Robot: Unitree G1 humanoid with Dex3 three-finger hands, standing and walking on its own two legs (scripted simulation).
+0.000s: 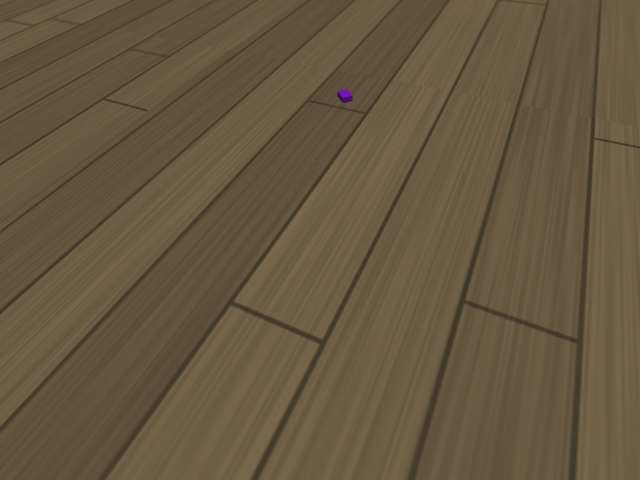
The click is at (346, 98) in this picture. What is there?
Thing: small box
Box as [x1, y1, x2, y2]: [338, 89, 352, 102]
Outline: 346,89 338,91 338,97 342,102 352,100 351,94
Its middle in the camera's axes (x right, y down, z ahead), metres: +0.16 -0.84 +2.39
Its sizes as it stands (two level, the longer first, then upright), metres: 0.085 0.064 0.033
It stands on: the floor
